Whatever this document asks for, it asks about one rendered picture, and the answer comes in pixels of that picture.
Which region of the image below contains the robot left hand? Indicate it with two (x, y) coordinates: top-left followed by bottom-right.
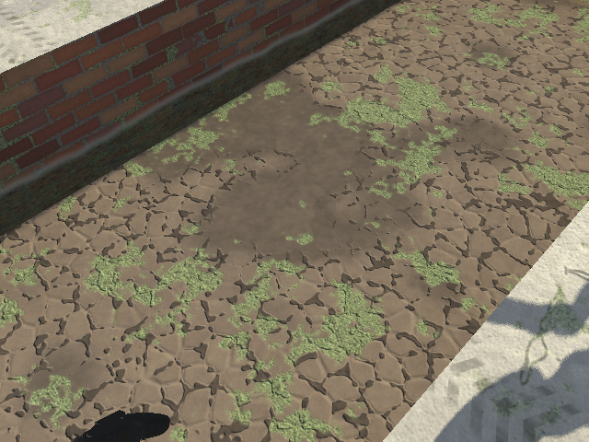
(71, 410), (170, 442)

